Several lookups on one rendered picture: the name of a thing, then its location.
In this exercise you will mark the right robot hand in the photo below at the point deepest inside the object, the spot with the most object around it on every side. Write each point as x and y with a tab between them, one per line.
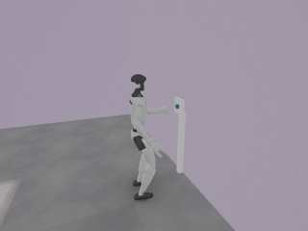
156	147

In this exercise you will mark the robot left forearm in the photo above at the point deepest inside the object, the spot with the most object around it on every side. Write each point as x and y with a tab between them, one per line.
154	110

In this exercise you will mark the left robot foot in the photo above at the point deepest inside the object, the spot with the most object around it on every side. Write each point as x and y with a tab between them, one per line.
136	183

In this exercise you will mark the robot right upper arm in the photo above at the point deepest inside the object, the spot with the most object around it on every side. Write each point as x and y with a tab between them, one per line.
140	104

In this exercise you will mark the robot right forearm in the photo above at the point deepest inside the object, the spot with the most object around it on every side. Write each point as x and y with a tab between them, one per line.
143	133

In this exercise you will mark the left robot hand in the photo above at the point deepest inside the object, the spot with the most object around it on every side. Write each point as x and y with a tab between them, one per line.
166	109

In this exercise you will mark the right robot shin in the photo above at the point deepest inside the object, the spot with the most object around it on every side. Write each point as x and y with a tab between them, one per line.
146	179

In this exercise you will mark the panel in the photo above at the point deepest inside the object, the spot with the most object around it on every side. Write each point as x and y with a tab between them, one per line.
181	132

